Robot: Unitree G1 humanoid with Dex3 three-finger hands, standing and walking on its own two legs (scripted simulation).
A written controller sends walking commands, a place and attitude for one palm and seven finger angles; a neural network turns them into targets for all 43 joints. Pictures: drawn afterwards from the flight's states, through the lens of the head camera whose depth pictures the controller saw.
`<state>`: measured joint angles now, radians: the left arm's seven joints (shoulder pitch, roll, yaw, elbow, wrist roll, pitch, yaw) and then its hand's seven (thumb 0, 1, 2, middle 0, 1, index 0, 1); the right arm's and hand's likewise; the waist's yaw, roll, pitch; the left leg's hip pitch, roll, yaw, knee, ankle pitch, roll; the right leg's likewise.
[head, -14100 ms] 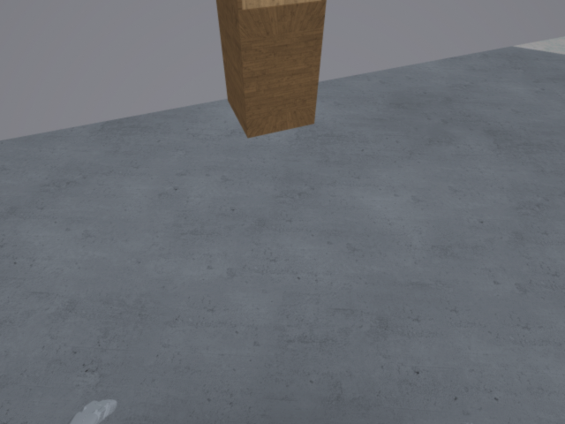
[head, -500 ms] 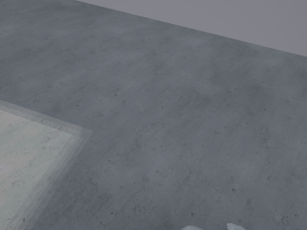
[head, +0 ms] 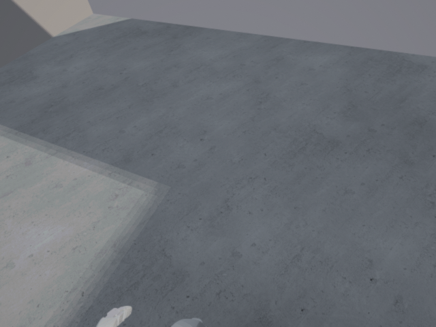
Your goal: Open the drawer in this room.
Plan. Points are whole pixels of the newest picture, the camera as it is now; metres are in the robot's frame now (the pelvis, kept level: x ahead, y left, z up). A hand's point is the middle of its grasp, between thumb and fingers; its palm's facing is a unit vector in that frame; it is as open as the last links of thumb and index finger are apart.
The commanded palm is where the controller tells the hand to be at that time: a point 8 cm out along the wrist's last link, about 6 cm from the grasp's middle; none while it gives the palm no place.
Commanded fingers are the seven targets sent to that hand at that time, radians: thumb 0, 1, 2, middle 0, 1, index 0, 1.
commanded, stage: turn or walk to find it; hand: left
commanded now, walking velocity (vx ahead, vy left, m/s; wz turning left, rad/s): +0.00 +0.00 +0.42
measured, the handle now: out of the picture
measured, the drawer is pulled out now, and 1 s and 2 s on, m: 0.00 0.00 0.00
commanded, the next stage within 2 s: none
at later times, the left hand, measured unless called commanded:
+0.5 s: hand out of the picture -0.10 +0.23 -0.19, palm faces +0.31 -0.92 -0.25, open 7.4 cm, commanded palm none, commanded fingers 0.00 0.90 0.90 -0.20 -0.30 -0.20 -0.30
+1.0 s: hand out of the picture -0.02 +0.22 -0.15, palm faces +0.40 -0.87 -0.28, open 7.3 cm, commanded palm none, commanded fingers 0.00 0.90 0.90 -0.20 -0.30 -0.20 -0.30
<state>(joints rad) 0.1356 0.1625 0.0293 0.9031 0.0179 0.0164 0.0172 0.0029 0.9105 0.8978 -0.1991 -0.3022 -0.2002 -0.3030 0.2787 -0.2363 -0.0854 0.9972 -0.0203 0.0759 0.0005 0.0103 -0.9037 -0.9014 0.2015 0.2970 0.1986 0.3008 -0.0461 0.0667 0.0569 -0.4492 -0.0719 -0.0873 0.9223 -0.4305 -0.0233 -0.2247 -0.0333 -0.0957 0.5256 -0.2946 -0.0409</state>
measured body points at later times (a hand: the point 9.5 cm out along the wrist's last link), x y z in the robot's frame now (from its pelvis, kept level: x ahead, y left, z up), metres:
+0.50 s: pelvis -0.04 +0.03 -0.01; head -0.02 +0.06 +0.44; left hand -0.12 +0.28 -0.17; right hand +0.14 -0.19 -0.14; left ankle -0.08 +0.13 -0.74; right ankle -0.01 -0.09 -0.72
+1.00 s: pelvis -0.05 -0.01 -0.01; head -0.01 -0.03 +0.44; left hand -0.04 +0.26 -0.12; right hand +0.07 -0.23 -0.17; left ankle -0.09 +0.12 -0.72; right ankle -0.02 -0.11 -0.74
